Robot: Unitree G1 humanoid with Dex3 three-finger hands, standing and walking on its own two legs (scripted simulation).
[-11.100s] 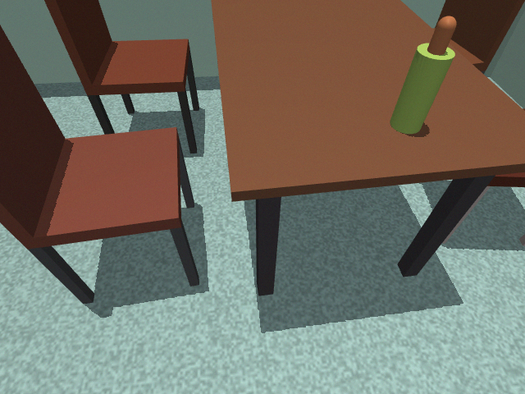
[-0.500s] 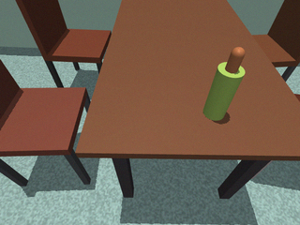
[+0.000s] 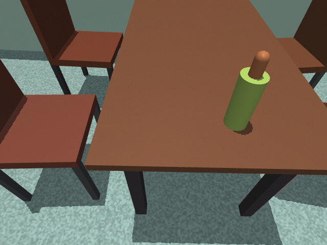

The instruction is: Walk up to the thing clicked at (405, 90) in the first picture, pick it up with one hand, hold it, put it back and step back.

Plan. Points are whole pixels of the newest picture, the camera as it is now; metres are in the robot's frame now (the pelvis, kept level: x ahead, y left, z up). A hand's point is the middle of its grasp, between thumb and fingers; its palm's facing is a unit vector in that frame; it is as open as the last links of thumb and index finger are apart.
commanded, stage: stand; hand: right
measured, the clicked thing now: (247, 92) +0.51 -0.23 +0.09
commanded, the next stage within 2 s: rise first in 0.58 s
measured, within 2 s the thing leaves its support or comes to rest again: neither
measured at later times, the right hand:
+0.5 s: hand out of the picture +0.07 -0.25 -0.16, palm faces -0.02 +0.94 -0.34, open 7.4 cm
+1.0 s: hand (266, 236) +0.17 -0.25 -0.11, palm faces +0.20 +0.93 -0.32, open 12.9 cm
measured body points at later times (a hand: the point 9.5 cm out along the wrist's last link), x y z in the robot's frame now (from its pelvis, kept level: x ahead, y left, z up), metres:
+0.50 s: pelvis +0.00 +0.00 +0.00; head +0.01 +0.01 +0.45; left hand +0.07 +0.31 -0.14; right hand +0.07 -0.30 -0.13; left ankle -0.01 +0.11 -0.75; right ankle -0.01 -0.14 -0.75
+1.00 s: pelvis +0.00 +0.00 -0.01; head +0.02 +0.01 +0.44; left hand +0.16 +0.28 -0.11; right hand +0.16 -0.30 -0.08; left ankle -0.02 +0.11 -0.75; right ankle -0.01 -0.14 -0.75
